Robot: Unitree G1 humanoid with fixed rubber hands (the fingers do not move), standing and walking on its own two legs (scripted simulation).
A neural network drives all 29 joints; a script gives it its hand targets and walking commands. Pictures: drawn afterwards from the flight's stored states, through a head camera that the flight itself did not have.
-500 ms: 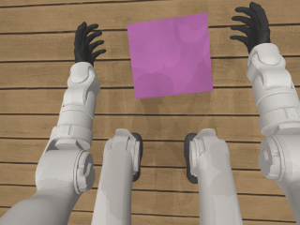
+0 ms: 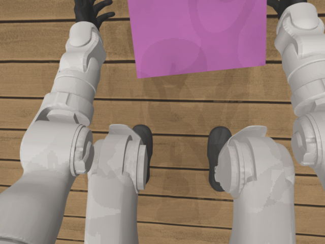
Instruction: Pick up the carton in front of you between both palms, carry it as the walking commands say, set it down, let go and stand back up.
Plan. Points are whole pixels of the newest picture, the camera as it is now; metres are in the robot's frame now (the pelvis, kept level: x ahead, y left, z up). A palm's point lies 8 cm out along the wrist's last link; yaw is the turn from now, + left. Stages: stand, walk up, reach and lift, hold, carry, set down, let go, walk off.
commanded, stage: reach and lift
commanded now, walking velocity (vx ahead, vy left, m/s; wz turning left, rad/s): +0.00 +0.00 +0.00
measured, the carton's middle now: (191, 24) +0.52 -0.03 -0.25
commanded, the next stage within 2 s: none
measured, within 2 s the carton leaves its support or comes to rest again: leaves its support in 0.68 s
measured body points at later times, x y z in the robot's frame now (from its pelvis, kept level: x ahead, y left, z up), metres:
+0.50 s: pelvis +0.00 +0.01 +0.01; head +0.36 -0.02 +0.26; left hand +0.54 +0.13 -0.18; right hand +0.54 -0.18 -0.18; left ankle +0.12 +0.13 -0.34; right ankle +0.11 -0.12 -0.34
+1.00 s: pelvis +0.00 +0.01 +0.03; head +0.29 -0.03 +0.38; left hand +0.52 +0.12 -0.06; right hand +0.51 -0.18 -0.06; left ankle +0.12 +0.14 -0.34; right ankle +0.11 -0.12 -0.34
